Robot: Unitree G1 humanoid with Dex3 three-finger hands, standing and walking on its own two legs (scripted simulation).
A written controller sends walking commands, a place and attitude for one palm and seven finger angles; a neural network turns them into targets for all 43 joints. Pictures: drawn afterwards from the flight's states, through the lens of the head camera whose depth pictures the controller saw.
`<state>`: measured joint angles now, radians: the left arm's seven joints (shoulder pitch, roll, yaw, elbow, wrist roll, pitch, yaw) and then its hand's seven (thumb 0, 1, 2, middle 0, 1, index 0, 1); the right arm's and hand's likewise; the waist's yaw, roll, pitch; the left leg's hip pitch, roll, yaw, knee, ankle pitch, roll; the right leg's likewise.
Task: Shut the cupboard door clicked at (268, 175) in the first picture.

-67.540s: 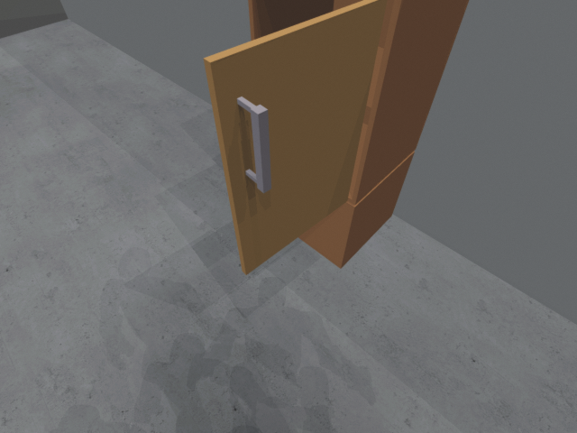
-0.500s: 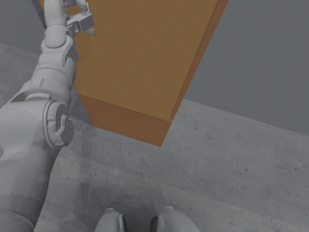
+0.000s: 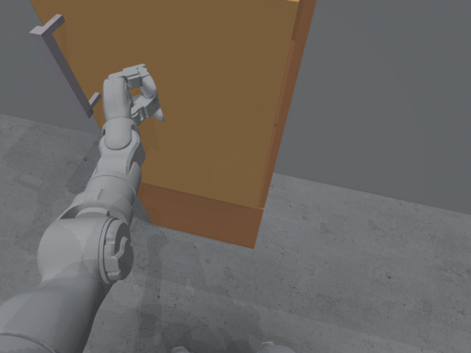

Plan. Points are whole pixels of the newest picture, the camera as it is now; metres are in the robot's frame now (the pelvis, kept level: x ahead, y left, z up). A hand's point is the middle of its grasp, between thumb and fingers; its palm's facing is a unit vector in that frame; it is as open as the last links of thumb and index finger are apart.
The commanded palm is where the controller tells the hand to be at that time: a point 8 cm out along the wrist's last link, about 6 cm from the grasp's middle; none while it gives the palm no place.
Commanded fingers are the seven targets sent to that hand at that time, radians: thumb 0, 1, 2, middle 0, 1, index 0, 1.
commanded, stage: pull the fist back off the door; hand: left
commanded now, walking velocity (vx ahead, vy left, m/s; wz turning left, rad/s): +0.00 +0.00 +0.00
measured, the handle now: (73, 71) +0.61 +0.22 +0.12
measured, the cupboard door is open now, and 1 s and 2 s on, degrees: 0 0 0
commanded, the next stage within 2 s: draw the hand back to the body in 0.18 s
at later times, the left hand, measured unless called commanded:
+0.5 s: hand (133, 116) +0.46 +0.10 +0.14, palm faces +0.10 -0.99 -0.05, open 3.1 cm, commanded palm +0.41 +0.15 +0.14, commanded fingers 0.00 0.90 0.90 -1.30 -1.50 -1.30 -1.50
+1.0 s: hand (50, 219) +0.30 +0.18 +0.15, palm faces +0.18 -0.97 -0.19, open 3.1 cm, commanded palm +0.26 +0.23 +0.18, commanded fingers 0.00 0.90 0.90 -0.86 -1.02 -0.86 -1.02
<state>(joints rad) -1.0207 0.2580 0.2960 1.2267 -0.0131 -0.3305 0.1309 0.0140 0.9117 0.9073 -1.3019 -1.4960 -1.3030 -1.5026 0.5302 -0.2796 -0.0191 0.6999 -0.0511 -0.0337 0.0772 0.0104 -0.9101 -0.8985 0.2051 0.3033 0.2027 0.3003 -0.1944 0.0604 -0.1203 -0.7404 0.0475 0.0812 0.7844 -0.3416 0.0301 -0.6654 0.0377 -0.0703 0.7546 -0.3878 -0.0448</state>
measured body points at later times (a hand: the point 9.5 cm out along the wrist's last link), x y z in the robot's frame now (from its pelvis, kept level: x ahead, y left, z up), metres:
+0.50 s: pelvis +0.01 -0.02 +0.01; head +0.05 -0.04 +0.46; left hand +0.45 +0.16 +0.15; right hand +0.09 -0.28 -0.11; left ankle +0.01 +0.10 -0.70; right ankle -0.02 -0.09 -0.70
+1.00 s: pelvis -0.01 +0.00 +0.03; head -0.03 -0.03 +0.48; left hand +0.28 +0.23 +0.17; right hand +0.19 -0.23 -0.05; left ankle +0.01 +0.10 -0.70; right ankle -0.02 -0.09 -0.70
